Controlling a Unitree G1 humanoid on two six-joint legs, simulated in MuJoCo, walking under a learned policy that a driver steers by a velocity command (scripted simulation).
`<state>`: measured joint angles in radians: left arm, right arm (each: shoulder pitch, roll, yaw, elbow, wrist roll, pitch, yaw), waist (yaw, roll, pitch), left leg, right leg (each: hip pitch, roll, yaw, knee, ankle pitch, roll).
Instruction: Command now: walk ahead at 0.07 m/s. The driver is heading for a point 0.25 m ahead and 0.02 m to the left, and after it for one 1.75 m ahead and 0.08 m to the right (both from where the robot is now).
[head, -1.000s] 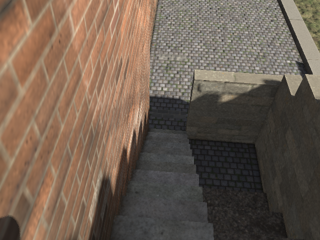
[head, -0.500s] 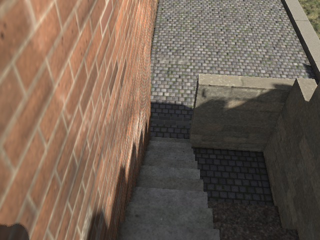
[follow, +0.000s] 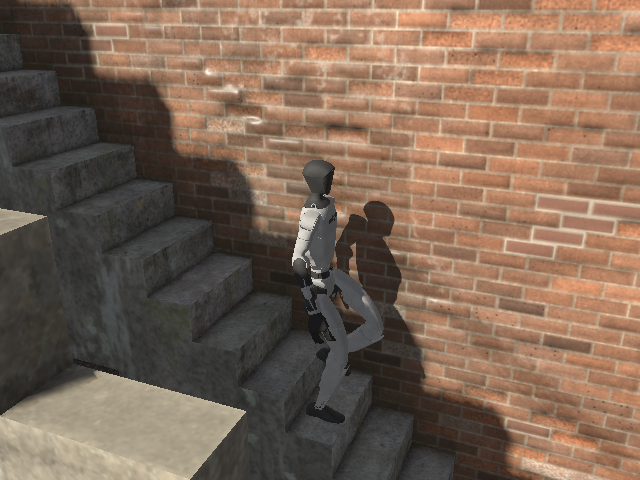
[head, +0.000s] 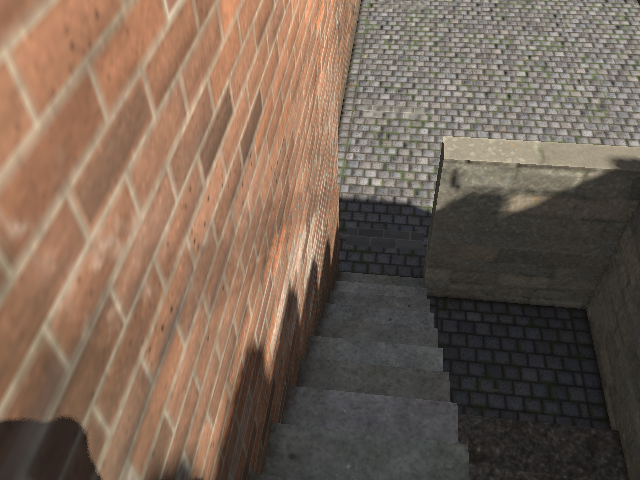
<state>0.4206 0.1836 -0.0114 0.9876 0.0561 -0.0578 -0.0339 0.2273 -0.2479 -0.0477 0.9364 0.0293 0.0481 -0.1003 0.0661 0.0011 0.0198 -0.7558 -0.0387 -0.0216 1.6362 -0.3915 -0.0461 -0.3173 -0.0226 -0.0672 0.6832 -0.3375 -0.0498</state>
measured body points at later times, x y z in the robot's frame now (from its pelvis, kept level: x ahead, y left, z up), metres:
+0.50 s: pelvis +0.04 +0.00 +0.02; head +0.01 +0.01 +0.47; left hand +0.10 +0.22 -0.13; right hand +0.06 -0.24 -0.13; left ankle +0.07 +0.12 -0.72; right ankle +0.02 -0.09 -0.72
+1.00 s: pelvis +0.04 -0.03 +0.02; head +0.02 -0.04 +0.47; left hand +0.09 +0.19 -0.13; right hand +0.02 -0.26 -0.15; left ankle +0.07 +0.12 -0.72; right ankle +0.02 -0.09 -0.72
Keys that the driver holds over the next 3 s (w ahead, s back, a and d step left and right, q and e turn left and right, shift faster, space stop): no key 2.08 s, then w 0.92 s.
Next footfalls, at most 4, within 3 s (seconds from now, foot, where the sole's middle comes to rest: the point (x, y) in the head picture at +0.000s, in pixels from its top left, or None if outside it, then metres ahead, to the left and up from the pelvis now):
0.12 left None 0.11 0.12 -0.76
2.52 left None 0.18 0.10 -0.76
2.92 right None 0.32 -0.06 -0.95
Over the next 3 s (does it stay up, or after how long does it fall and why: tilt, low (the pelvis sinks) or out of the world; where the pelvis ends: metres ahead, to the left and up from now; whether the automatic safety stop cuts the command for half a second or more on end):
stays up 0.33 0.04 -0.22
